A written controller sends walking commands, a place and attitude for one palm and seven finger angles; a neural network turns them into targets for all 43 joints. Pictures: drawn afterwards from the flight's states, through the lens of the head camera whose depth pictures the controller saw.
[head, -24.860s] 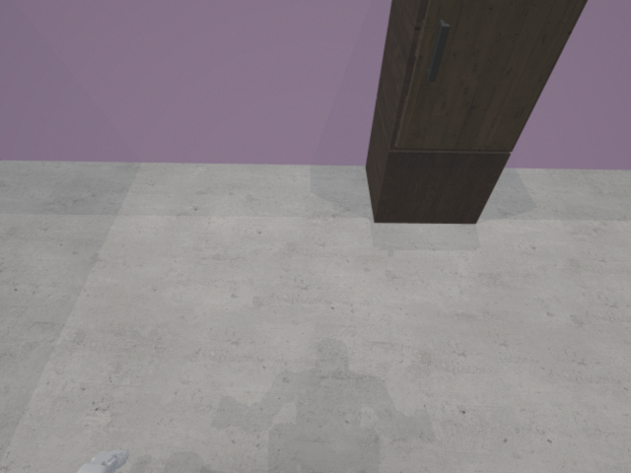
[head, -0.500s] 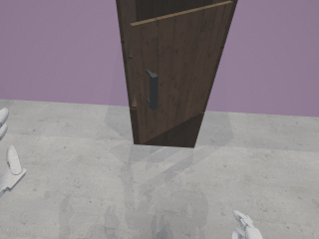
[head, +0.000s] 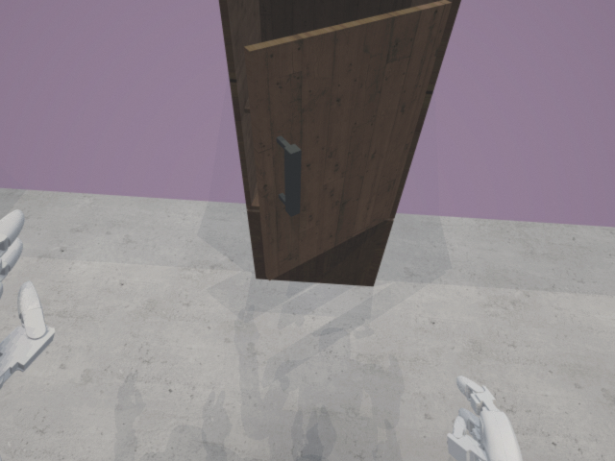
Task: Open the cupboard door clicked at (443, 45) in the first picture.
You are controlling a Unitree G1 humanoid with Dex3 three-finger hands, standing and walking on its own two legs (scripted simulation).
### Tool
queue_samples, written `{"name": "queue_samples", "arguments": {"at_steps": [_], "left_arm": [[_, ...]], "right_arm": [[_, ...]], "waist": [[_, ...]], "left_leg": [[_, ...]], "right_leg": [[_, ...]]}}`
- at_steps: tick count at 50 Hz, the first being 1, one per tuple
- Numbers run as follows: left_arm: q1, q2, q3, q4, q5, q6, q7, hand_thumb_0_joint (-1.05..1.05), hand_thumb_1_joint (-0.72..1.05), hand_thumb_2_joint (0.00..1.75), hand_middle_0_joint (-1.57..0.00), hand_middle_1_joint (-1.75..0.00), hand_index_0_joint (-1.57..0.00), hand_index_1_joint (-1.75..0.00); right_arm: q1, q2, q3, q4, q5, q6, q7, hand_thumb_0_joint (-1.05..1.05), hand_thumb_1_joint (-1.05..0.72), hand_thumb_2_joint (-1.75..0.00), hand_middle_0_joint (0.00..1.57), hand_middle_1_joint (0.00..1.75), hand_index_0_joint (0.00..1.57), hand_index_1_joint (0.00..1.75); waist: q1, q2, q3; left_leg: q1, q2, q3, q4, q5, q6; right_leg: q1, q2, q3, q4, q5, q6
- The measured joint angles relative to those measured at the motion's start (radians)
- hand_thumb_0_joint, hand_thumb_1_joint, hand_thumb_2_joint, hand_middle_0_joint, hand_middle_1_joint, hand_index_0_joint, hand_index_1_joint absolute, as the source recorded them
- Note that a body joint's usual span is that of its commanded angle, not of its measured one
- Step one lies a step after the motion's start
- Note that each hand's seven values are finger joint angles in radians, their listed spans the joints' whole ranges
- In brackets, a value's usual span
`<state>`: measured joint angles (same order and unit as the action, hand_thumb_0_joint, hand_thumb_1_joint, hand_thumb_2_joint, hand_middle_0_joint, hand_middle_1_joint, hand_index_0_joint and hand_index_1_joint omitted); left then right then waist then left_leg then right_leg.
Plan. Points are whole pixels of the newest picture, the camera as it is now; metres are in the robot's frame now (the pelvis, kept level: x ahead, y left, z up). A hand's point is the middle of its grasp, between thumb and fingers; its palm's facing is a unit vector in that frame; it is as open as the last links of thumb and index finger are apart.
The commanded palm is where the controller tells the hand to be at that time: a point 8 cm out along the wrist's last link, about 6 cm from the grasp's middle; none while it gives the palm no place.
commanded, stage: let the arm hang, fingers relaxed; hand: left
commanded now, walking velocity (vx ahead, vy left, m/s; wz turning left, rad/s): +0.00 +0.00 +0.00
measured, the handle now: (287, 177) +0.60 +0.08 +0.01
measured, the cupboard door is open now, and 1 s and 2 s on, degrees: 37 37 37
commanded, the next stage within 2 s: look to check the result in 1.12 s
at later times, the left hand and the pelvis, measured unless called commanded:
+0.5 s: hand out of the picture -0.04 +0.17 -0.18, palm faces +0.02 -0.98 -0.20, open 7.2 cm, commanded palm none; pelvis -0.02 -0.02 +0.00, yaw +2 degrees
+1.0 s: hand out of the picture +0.03 +0.16 -0.17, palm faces +0.02 -0.98 -0.20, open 7.4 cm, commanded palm none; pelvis -0.01 -0.02 +0.00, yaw +1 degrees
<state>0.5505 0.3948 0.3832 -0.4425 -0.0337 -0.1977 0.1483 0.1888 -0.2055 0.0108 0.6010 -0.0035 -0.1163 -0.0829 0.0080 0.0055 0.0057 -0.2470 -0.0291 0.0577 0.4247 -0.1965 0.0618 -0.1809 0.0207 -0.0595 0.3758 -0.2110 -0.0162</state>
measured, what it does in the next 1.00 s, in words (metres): stands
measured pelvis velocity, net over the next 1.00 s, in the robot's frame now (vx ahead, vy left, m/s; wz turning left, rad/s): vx -0.01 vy -0.02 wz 0.02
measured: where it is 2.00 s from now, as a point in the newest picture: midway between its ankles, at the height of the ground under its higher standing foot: outside the picture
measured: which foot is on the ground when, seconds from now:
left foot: down 0.00-1.00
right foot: down 0.00-1.00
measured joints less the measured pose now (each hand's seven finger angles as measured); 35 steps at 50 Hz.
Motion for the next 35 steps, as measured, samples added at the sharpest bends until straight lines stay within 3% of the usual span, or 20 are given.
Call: {"name": "queue_samples", "arguments": {"at_steps": [3,5,8,11,15,20,35], "left_arm": [[-0.076,0.009,-0.064,0.147,0.029,-0.005,-0.038,0.01,0.89,0.89,-0.21,-0.3,-0.21,-0.3],[-0.174,-0.006,-0.157,0.378,0.046,0.075,-0.085,0.01,0.89,0.9,-0.2,-0.3,-0.2,-0.3],[-0.259,-0.061,-0.265,0.734,0.063,0.184,-0.126,0.0,0.9,0.9,-0.2,-0.3,-0.2,-0.3],[-0.279,-0.118,-0.344,0.996,0.071,0.234,-0.15,0.01,0.9,0.9,-0.2,-0.3,-0.2,-0.3],[-0.273,-0.186,-0.407,1.223,0.064,0.248,-0.157,0.01,0.9,0.89,-0.2,-0.3,-0.2,-0.3],[-0.265,-0.185,-0.396,1.394,0.051,0.233,-0.137,0.01,0.97,0.89,-0.21,-0.3,-0.21,-0.3],[-0.278,-0.167,-0.383,1.582,0.041,0.206,-0.129,0.01,0.91,0.89,-0.2,-0.3,-0.2,-0.3]], "right_arm": [[-0.011,-0.028,-0.01,0.061,0.005,-0.026,0.042,0.01,-0.9,-0.9,0.21,0.3,0.21,0.3],[-0.04,-0.065,-0.014,0.13,0.004,0.005,0.072,0.0,-0.9,-0.9,0.21,0.3,0.21,0.3],[-0.071,-0.092,-0.014,0.204,-0.008,0.055,0.086,0.0,-0.9,-0.9,0.21,0.3,0.21,0.3],[-0.058,-0.084,-0.009,0.251,-0.017,0.082,0.091,0.0,-0.91,-0.9,0.21,0.3,0.21,0.3],[-0.008,-0.057,0.003,0.319,-0.024,0.114,0.092,0.0,-0.91,-0.9,0.21,0.3,0.21,0.3],[0.054,-0.024,0.009,0.414,-0.023,0.143,0.08,0.0,-0.91,-0.9,0.2,0.3,0.21,0.3],[0.06,0.024,0.003,0.517,-0.018,0.14,0.066,0.0,-0.91,-0.9,0.2,0.3,0.2,0.3]], "waist": [[0.007,0.022,-0.014],[0.014,0.051,-0.026],[-0.001,0.071,-0.028],[-0.021,0.045,-0.007],[-0.029,-0.024,0.037],[-0.015,-0.06,0.073],[-0.01,0.028,0.049]], "left_leg": [[-0.036,-0.004,-0.014,0.037,-0.008,0.001],[-0.062,-0.012,-0.016,0.069,-0.018,0.006],[-0.08,-0.021,-0.005,0.1,-0.03,0.013],[-0.071,-0.021,0.003,0.1,-0.03,0.008],[-0.047,-0.016,-0.006,0.077,-0.015,-0.005],[-0.029,-0.002,-0.033,0.043,0.01,-0.02],[0.027,-0.002,-0.031,-0.021,0.035,-0.019]], "right_leg": [[-0.031,-0.005,-0.016,0.039,-0.014,-0.001],[-0.063,-0.016,-0.02,0.089,-0.038,0.0],[-0.1,-0.027,-0.01,0.156,-0.066,0.001],[-0.104,-0.029,-0.003,0.178,-0.076,-0.005],[-0.081,-0.022,-0.01,0.161,-0.068,-0.018],[-0.041,-0.004,-0.036,0.093,-0.034,-0.032],[0.017,0.0,-0.031,0.02,0.0,-0.03]]}}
